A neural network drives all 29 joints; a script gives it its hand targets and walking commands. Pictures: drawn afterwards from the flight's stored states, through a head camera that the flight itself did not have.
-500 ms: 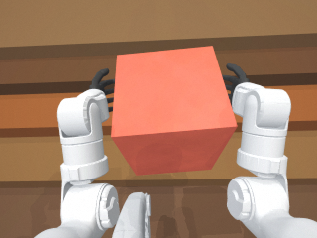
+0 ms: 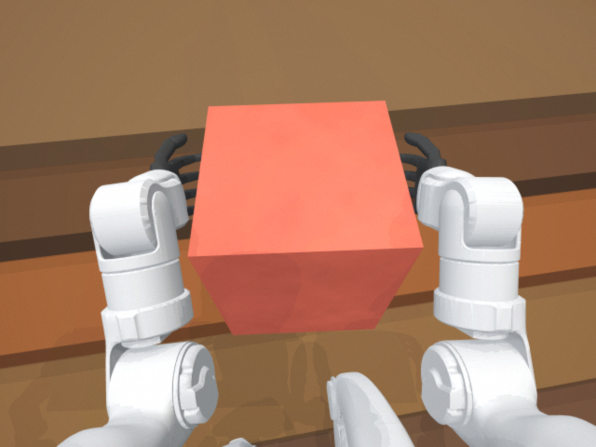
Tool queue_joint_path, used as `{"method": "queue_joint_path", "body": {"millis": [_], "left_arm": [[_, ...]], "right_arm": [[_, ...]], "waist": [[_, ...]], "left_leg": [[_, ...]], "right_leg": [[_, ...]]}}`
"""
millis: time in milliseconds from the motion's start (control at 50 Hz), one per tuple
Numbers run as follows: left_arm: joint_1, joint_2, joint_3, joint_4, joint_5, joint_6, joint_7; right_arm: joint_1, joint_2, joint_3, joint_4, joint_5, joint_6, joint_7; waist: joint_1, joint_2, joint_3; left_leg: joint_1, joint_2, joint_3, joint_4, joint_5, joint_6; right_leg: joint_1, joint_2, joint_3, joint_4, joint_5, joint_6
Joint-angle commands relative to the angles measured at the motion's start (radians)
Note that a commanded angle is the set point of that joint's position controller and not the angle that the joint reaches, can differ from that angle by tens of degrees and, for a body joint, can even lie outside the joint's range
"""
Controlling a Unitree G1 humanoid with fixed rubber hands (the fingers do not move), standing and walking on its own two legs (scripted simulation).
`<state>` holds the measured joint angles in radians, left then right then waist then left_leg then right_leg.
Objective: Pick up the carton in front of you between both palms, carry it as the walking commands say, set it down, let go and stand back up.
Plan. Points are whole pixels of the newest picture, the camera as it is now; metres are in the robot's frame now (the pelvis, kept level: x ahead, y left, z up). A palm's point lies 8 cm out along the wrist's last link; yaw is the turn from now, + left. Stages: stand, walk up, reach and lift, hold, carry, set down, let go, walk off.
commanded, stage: carry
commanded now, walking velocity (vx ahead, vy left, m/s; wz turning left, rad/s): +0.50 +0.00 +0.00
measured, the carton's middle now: (300, 230) +0.38 -0.02 +0.07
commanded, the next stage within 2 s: none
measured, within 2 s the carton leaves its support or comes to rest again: neither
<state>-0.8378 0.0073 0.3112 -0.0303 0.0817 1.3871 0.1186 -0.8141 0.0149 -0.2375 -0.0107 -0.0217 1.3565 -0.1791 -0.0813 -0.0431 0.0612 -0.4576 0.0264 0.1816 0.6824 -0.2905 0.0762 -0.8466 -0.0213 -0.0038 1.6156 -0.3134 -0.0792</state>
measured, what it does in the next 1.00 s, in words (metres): climbs: right foot 0.10 m higher, then left foot 0.10 m higher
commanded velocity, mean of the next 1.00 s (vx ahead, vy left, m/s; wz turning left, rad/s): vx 0.50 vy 0.00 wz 0.00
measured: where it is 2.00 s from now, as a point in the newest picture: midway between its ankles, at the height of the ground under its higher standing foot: (263, 114)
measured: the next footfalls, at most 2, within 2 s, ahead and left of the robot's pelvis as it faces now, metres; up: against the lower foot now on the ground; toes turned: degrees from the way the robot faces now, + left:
right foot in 0.28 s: +0.41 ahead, -0.17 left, +0.10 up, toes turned -7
left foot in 0.80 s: +0.70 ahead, +0.14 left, +0.20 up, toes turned +10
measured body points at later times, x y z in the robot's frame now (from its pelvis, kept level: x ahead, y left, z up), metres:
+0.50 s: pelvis +0.30 -0.07 +0.09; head +0.35 -0.07 +0.54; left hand +0.67 +0.12 +0.23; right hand +0.70 -0.18 +0.23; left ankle +0.25 +0.04 -0.45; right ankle +0.37 -0.16 -0.61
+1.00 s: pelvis +0.58 +0.03 +0.18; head +0.63 +0.05 +0.63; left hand +0.98 +0.17 +0.31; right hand +0.95 -0.13 +0.32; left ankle +0.66 +0.13 -0.51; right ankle +0.51 -0.10 -0.35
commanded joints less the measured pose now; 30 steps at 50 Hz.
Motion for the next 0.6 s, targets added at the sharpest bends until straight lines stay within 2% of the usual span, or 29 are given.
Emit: {"method": "queue_joint_path", "body": {"millis": [0,20,40,60,80,100,120,140,160,180,200,220,240,260,280,300,320,340,360,380,400,440,480,500,520,540,560,580], "left_arm": [[-0.726,-0.975,-0.637,-0.074,-0.387,-0.028,-0.161],[-0.714,-0.969,-0.648,-0.043,-0.386,-0.020,-0.166],[-0.712,-0.969,-0.656,-0.009,-0.388,-0.015,-0.173],[-0.710,-0.971,-0.660,0.027,-0.389,-0.011,-0.180],[-0.712,-0.968,-0.659,0.053,-0.386,-0.010,-0.186],[-0.713,-0.974,-0.653,0.086,-0.385,-0.009,-0.189],[-0.715,-0.984,-0.647,0.113,-0.386,-0.011,-0.191],[-0.708,-1.002,-0.637,0.143,-0.387,-0.015,-0.192],[-0.714,-1.015,-0.628,0.161,-0.387,-0.019,-0.194],[-0.716,-1.036,-0.624,0.191,-0.392,-0.023,-0.195],[-0.712,-1.063,-0.623,0.200,-0.402,-0.030,-0.197],[-0.730,-1.078,-0.621,0.207,-0.416,-0.038,-0.198],[-0.730,-1.098,-0.615,0.211,-0.434,-0.047,-0.200],[-0.737,-1.115,-0.616,0.200,-0.456,-0.054,-0.203],[-0.797,-1.130,-0.631,0.167,-0.477,-0.064,-0.205],[-0.797,-1.157,-0.647,0.146,-0.513,-0.072,-0.211],[-0.794,-1.137,-0.643,0.118,-0.528,-0.083,-0.216],[-0.818,-1.162,-0.640,0.081,-0.546,-0.086,-0.218],[-0.872,-1.150,-0.652,0.002,-0.558,-0.096,-0.217],[-0.924,-1.154,-0.668,-0.072,-0.579,-0.100,-0.216],[-0.969,-1.164,-0.681,-0.137,-0.602,-0.099,-0.216],[-0.984,-1.146,-0.692,-0.209,-0.608,-0.087,-0.211],[-0.926,-1.108,-0.691,-0.210,-0.581,-0.067,-0.203],[-0.883,-1.089,-0.688,-0.190,-0.562,-0.056,-0.202],[-0.839,-1.067,-0.689,-0.156,-0.540,-0.047,-0.203],[-0.785,-1.048,-0.678,-0.107,-0.516,-0.038,-0.207],[-0.753,-1.027,-0.674,-0.063,-0.498,-0.032,-0.212],[-0.735,-1.020,-0.671,-0.021,-0.487,-0.029,-0.218]], "right_arm": [[-0.843,1.012,0.598,-0.188,0.456,-0.011,0.260],[-0.804,0.985,0.594,-0.146,0.435,-0.002,0.264],[-0.781,0.966,0.589,-0.107,0.422,0.002,0.269],[-0.781,0.960,0.590,-0.075,0.411,0.005,0.276],[-0.790,0.964,0.586,-0.050,0.409,0.006,0.284],[-0.805,0.968,0.582,-0.027,0.408,0.008,0.293],[-0.812,0.972,0.575,-0.004,0.409,0.007,0.301],[-0.814,0.979,0.563,0.017,0.415,0.006,0.308],[-0.813,0.988,0.553,0.044,0.417,0.004,0.314],[-0.806,1.002,0.533,0.074,0.414,0.001,0.318],[-0.810,1.009,0.520,0.088,0.410,-0.002,0.320],[-0.798,1.021,0.512,0.105,0.405,-0.005,0.321],[-0.808,1.025,0.504,0.102,0.404,-0.010,0.320],[-0.818,1.022,0.499,0.096,0.393,-0.015,0.316],[-0.828,1.029,0.499,0.082,0.384,-0.019,0.307],[-0.831,1.007,0.482,0.054,0.356,-0.025,0.294],[-0.747,1.003,0.465,0.068,0.333,-0.024,0.281],[-0.782,0.966,0.458,0.051,0.311,-0.027,0.267],[-0.808,0.994,0.471,0.019,0.314,-0.024,0.258],[-0.833,0.992,0.471,-0.026,0.313,-0.023,0.250],[-0.864,0.990,0.478,-0.065,0.317,-0.019,0.241],[-0.894,0.966,0.504,-0.140,0.329,-0.016,0.225],[-0.850,0.947,0.529,-0.151,0.328,-0.009,0.215],[-0.801,0.936,0.535,-0.132,0.323,-0.004,0.215],[-0.764,0.933,0.544,-0.106,0.315,0.002,0.218],[-0.745,0.931,0.554,-0.074,0.311,0.008,0.223],[-0.732,0.930,0.558,-0.035,0.308,0.013,0.230],[-0.724,0.934,0.563,0.008,0.304,0.016,0.237]], "waist": [[-0.003,0.144,-0.642],[-0.030,0.175,-0.629],[-0.047,0.165,-0.609],[-0.050,0.141,-0.568],[-0.027,0.114,-0.524],[-0.016,0.109,-0.476],[-0.006,0.119,-0.431],[0.028,0.127,-0.413],[0.038,0.176,-0.395],[0.039,0.194,-0.393],[0.069,0.244,-0.402],[0.090,0.263,-0.427],[0.138,0.305,-0.489],[0.201,0.324,-0.566],[0.255,0.154,-0.652],[0.235,0.056,-0.686],[0.178,-0.263,-0.826],[0.181,-0.174,-0.916],[0.179,-0.127,-0.864],[0.163,-0.066,-0.780],[0.136,-0.089,-0.723],[0.142,-0.057,-0.654],[0.144,-0.004,-0.636],[0.149,-0.001,-0.646],[0.162,-0.043,-0.652],[0.189,-0.073,-0.629],[0.219,-0.093,-0.618],[0.235,-0.074,-0.590]], "left_leg": [[0.659,0.287,-0.439,-0.227,0.248,0.198],[0.739,0.325,-0.494,-0.249,0.277,0.237],[0.818,0.347,-0.521,-0.268,0.260,0.246],[0.840,0.350,-0.517,-0.291,0.222,0.232],[0.787,0.314,-0.479,-0.318,0.161,0.194],[0.734,0.285,-0.434,-0.359,0.107,0.167],[0.672,0.262,-0.392,-0.394,0.072,0.151],[0.571,0.222,-0.309,-0.434,0.099,0.133],[0.500,0.202,-0.247,-0.483,0.118,0.124],[0.395,0.169,-0.139,-0.532,0.267,0.117],[0.297,0.148,-0.050,-0.524,0.498,0.103],[0.308,0.146,-0.024,-0.451,0.881,0.096],[0.366,0.160,-0.001,-0.330,1.211,0.079],[0.409,0.163,0.017,-0.135,1.340,0.047],[0.372,0.092,0.031,0.196,1.221,-0.011],[0.109,0.038,-0.085,0.436,0.581,-0.048],[-0.206,-0.130,-0.174,0.929,-0.052,-0.098],[-0.188,-0.090,-0.358,1.107,-0.026,-0.055],[-0.292,-0.053,-0.339,1.163,0.010,-0.031],[-0.376,-0.014,-0.302,1.153,0.022,-0.013],[-0.423,0.003,-0.300,1.138,0.014,0.008],[-0.480,0.031,-0.268,1.079,0.001,0.029],[-0.509,0.046,-0.235,0.941,-0.104,0.031],[-0.517,0.055,-0.206,0.890,-0.080,0.028],[-0.574,0.057,-0.178,0.943,-0.081,0.027],[-0.687,0.059,-0.178,1.013,-0.132,0.028],[-0.844,0.061,-0.189,1.171,-0.214,0.032],[-0.987,0.078,-0.227,1.260,-0.285,0.036]], "right_leg": [[-0.267,-0.056,-0.005,0.014,-0.030,-0.001],[-0.411,-0.061,-0.014,0.184,-0.107,-0.006],[-0.553,-0.077,0.003,0.285,-0.174,-0.009],[-0.638,-0.090,0.016,0.325,-0.212,-0.011],[-0.637,-0.110,0.016,0.249,-0.222,-0.016],[-0.618,-0.114,-0.017,0.182,-0.183,-0.008],[-0.587,-0.118,-0.043,0.124,-0.145,0.002],[-0.459,-0.127,-0.072,-0.011,-0.083,0.008],[-0.345,-0.131,-0.097,-0.135,-0.050,0.008],[-0.150,-0.115,-0.152,-0.314,-0.019,-0.004],[0.069,-0.079,-0.188,-0.443,0.083,-0.030],[0.199,-0.015,-0.245,-0.521,0.134,-0.045],[0.296,0.041,-0.294,-0.554,0.144,-0.055],[0.433,0.084,-0.309,-0.662,0.137,-0.050],[0.680,0.120,-0.306,-0.911,0.267,-0.033],[0.951,0.000,-0.048,-1.069,0.388,-0.042],[1.156,-0.370,0.598,-1.156,0.791,-0.255],[1.112,-0.342,0.608,-1.082,0.864,-0.290],[1.068,-0.319,0.553,-1.055,0.624,-0.278],[0.985,-0.308,0.511,-1.076,0.324,-0.235],[0.938,-0.286,0.476,-1.119,0.162,-0.203],[0.909,-0.273,0.397,-1.147,0.010,-0.164],[0.918,-0.279,0.338,-1.155,0.061,-0.156],[0.943,-0.277,0.299,-1.139,0.154,-0.160],[0.975,-0.289,0.293,-1.151,0.211,-0.180],[1.045,-0.314,0.322,-1.170,0.260,-0.201],[1.134,-0.357,0.374,-1.189,0.281,-0.233],[1.211,-0.381,0.400,-1.201,0.235,-0.235]]}}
